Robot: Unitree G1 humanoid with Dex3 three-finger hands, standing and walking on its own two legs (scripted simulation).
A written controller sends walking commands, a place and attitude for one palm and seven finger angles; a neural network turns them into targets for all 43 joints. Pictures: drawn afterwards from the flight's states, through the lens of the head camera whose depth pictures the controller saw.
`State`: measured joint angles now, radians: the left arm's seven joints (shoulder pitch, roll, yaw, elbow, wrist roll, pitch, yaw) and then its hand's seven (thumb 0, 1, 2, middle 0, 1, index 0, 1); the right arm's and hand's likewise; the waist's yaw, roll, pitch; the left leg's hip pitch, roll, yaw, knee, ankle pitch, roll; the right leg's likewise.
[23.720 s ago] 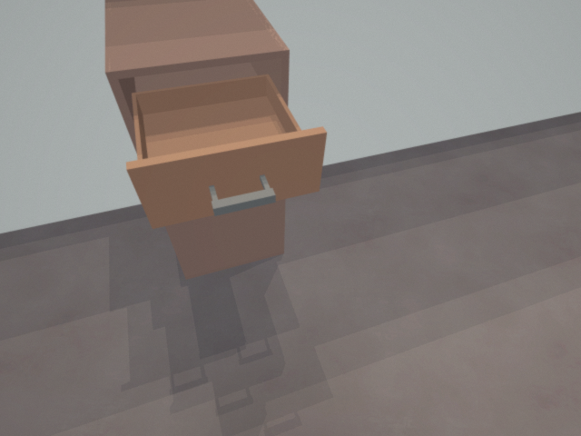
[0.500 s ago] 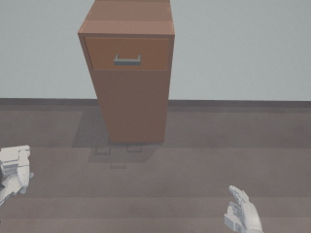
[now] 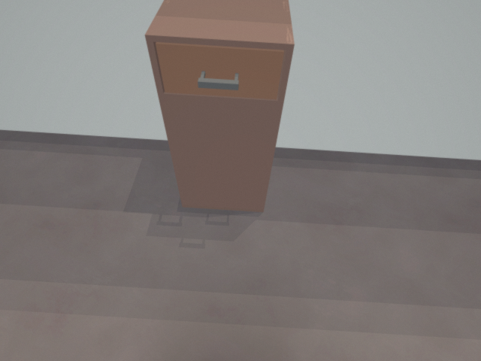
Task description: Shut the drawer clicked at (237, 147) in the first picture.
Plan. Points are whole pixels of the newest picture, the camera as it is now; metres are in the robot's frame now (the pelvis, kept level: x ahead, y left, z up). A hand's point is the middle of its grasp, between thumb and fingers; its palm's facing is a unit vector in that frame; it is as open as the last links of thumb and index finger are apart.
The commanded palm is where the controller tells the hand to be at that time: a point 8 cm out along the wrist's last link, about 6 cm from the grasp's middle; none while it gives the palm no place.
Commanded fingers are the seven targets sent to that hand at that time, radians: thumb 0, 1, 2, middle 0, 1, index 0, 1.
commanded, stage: let the arm hang, fingers relaxed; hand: left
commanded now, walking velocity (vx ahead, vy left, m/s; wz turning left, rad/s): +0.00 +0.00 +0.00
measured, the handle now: (219, 79) +0.84 +0.12 -0.02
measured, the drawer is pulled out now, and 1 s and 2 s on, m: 0.00 0.00 0.00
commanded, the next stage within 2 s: look to check the result in 0.62 s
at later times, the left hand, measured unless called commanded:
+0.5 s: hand out of the picture +0.00 +0.15 -0.18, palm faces +0.01 -0.99 -0.17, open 7.3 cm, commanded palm none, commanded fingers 0.00 0.90 0.90 -0.20 -0.30 -0.20 -0.30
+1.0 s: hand out of the picture +0.01 +0.14 -0.17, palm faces +0.01 -0.98 -0.19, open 7.4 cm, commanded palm none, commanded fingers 0.00 0.90 0.90 -0.20 -0.30 -0.20 -0.30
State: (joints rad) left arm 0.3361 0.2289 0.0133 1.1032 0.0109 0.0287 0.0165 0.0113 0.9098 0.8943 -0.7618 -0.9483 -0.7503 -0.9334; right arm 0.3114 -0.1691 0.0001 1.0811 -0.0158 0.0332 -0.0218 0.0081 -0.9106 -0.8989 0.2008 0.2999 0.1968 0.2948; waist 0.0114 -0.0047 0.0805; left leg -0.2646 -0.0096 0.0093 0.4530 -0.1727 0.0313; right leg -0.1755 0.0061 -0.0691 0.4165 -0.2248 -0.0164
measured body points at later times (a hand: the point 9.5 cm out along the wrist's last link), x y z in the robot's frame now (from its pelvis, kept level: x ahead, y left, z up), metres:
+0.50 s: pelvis +0.00 -0.01 +0.00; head +0.00 -0.01 +0.45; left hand +0.00 +0.20 -0.16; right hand -0.02 -0.21 -0.17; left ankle +0.04 +0.10 -0.74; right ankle +0.00 -0.11 -0.74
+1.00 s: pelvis +0.01 -0.02 +0.00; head +0.02 -0.03 +0.45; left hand +0.01 +0.19 -0.16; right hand -0.01 -0.24 -0.17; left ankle +0.04 +0.10 -0.74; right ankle +0.00 -0.11 -0.74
